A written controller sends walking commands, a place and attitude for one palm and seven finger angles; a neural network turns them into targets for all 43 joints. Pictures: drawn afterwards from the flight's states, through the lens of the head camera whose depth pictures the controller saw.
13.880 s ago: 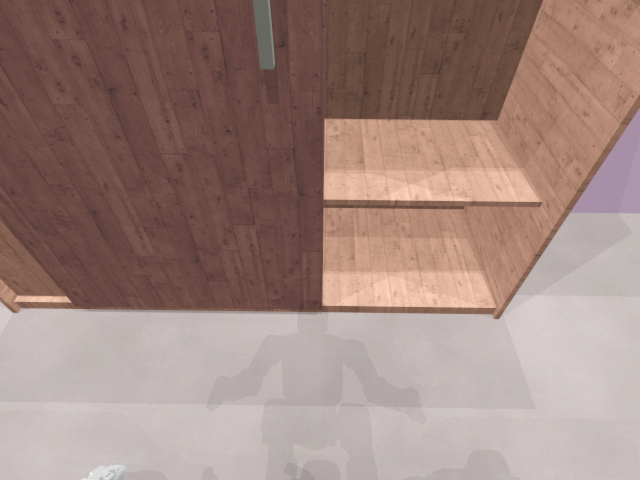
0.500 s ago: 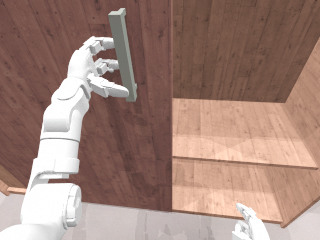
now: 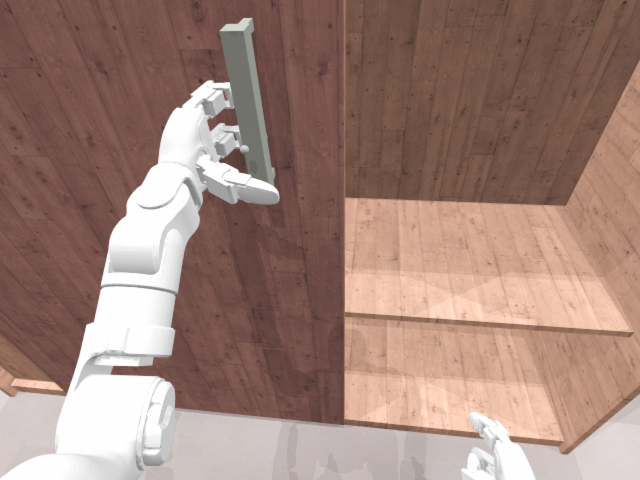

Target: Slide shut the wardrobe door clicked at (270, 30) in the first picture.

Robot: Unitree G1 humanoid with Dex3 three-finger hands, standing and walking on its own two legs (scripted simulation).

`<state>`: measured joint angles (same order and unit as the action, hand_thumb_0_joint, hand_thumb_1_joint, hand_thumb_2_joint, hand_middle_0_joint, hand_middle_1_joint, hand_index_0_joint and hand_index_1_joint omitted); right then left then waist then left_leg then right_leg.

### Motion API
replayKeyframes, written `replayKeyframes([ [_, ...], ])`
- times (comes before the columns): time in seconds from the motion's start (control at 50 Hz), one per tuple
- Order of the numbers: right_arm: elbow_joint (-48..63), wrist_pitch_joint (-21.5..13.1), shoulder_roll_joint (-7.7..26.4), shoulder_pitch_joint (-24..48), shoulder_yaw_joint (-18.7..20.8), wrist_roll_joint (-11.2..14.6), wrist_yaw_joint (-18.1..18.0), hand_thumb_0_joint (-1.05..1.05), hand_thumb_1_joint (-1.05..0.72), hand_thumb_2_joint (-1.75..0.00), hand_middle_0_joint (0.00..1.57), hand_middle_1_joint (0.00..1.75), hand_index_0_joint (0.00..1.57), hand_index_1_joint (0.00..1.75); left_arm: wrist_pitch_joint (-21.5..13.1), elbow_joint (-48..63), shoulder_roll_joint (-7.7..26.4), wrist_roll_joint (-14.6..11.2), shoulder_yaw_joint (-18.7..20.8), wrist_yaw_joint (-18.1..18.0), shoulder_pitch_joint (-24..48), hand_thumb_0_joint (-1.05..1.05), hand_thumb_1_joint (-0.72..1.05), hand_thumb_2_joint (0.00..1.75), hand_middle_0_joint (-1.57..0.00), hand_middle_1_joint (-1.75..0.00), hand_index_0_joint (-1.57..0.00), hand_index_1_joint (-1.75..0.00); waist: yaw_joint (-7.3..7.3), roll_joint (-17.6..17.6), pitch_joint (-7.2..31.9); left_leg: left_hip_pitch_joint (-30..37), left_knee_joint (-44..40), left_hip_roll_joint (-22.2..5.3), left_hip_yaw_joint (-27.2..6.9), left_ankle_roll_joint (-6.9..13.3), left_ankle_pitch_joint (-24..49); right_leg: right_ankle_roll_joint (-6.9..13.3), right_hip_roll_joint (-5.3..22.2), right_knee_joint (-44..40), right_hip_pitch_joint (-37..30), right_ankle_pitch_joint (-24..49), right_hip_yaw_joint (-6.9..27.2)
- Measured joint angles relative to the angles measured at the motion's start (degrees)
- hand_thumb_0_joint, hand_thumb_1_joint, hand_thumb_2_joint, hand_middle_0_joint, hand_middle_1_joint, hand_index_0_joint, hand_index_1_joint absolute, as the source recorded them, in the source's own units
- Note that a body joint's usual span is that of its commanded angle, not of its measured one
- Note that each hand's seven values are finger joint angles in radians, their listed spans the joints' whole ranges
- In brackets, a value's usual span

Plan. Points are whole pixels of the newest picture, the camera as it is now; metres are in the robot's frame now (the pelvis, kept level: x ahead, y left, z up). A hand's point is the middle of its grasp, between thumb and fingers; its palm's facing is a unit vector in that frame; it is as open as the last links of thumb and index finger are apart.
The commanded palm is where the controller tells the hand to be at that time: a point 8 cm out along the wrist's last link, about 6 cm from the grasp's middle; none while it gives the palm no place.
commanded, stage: slide the fingers in behind the handle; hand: left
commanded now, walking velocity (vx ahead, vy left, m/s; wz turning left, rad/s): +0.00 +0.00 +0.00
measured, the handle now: (256, 118) +0.45 +0.11 +0.27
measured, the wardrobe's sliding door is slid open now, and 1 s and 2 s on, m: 0.63 0.63 0.63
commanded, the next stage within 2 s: move the hooked fingers beside the handle in 0.34 s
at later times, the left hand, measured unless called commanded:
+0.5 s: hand (253, 151) +0.39 +0.10 +0.26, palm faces +0.00 -1.00 -0.03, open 14.4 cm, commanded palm +0.35 +0.15 +0.26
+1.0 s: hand (239, 151) +0.39 +0.12 +0.26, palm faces -0.01 -1.00 -0.03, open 14.1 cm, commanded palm +0.37 +0.17 +0.26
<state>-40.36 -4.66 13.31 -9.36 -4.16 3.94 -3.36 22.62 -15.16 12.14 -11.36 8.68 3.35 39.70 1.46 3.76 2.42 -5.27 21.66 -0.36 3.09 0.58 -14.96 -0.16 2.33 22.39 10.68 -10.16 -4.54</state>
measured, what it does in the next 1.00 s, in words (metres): stands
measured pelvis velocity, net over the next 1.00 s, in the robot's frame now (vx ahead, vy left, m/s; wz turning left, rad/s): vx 0.01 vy -0.01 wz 0.00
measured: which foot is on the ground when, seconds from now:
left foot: down 0.00-1.00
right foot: down 0.00-1.00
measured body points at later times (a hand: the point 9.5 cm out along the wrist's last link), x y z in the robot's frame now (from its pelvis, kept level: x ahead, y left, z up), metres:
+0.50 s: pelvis +0.01 -0.01 +0.00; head -0.02 -0.04 +0.45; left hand +0.38 +0.16 +0.26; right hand +0.21 -0.23 -0.09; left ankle -0.03 +0.11 -0.74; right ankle +0.02 -0.12 -0.74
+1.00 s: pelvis +0.01 -0.01 +0.00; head -0.02 -0.04 +0.45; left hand +0.38 +0.17 +0.26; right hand +0.20 -0.23 -0.09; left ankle -0.04 +0.11 -0.74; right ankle +0.02 -0.12 -0.74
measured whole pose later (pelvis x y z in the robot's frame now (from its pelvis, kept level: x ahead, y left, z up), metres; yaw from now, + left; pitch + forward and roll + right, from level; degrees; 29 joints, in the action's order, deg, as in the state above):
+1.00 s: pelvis +0.01 -0.01 +0.00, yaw +0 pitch -1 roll +0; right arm -39.1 -1.7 14.0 -7.1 -4.2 4.1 -3.4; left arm 27.0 -9.1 13.3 -12.0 9.7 2.6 36.6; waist 1.5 4.2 2.6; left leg -4.8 22.0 -1.3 2.6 0.0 -15.6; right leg 0.4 1.4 22.4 10.0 -10.9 -5.0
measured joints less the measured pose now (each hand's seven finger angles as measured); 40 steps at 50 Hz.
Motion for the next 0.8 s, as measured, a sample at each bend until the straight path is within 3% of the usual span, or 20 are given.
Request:
replayKeyframes([
  [0.2, 1.05, 1.65, -0.17, 1.95, -0.14, -0.24, 0.47, 0.02, -0.90, -0.90, 0.20, 0.30, 0.20, 0.30, 3.18, 5.28, -0.77, 0.73, 0.22, -2.85, -2.20, -0.01, -0.51, 0.30, -0.30, -1.20, -0.30, -1.20, -0.23, 0.28, -0.12, 0.66, -0.47, -0.61, 0.37, -0.39, 0.04, 0.39, -0.67, -0.29, -0.38, 0.05, 0.33],
  [0.56, 1.47, 2.87, 0.50, 3.03, 0.25, -0.17, 0.80, 0.02, -0.90, -0.90, 0.20, 0.30, 0.20, 0.30, 4.58, 8.62, -1.13, 0.15, -0.01, -2.59, -4.35, -0.01, -0.51, 0.30, -0.30, -1.20, -0.21, -1.15, 0.21, 0.70, 0.36, 1.09, -0.10, -1.19, -0.44, -0.93, -0.56, 0.91, -1.17, 0.10, -1.06, -0.90, -0.49],
  [0.8, 1.69, 3.32, 0.53, 2.73, -0.03, 0.04, 0.44, 0.02, -0.90, -0.90, 0.20, 0.30, 0.20, 0.30, 4.67, 8.31, 0.96, -0.52, 1.43, -0.94, -4.48, -0.01, -0.51, 0.30, -0.30, -1.20, -0.28, -1.18, 0.14, 0.60, 0.35, 0.89, 0.09, -1.28, -0.44, -0.92, -0.74, 0.87, -1.26, -0.05, -1.01, -0.88, -0.47],
])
